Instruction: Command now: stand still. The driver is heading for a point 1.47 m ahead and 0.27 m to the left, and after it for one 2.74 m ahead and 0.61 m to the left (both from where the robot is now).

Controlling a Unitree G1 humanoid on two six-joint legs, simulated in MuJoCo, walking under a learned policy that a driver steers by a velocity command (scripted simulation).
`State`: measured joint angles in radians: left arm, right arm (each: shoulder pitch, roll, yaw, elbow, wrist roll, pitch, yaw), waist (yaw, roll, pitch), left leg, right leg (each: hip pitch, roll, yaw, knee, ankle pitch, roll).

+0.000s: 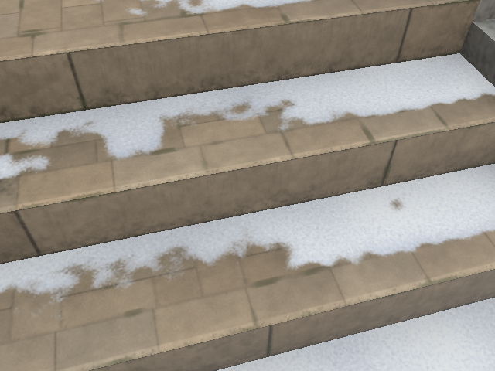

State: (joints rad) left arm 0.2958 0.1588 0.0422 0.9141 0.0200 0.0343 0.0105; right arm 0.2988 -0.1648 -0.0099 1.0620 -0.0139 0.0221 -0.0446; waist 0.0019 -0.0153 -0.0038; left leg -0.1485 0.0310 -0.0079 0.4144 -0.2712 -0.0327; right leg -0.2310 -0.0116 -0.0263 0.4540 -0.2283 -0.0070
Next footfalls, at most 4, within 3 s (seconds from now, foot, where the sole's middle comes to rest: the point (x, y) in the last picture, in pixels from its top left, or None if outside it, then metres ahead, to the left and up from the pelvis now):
1.14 right None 0.35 -0.26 -0.61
1.76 left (312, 263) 0.65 -0.12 -0.45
2.28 right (354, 106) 1.02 -0.25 -0.28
2.86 left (195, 12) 1.19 0.17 -0.11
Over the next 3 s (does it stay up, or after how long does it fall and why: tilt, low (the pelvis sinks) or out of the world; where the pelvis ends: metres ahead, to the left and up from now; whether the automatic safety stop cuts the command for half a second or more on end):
stays up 1.14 0.04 0.59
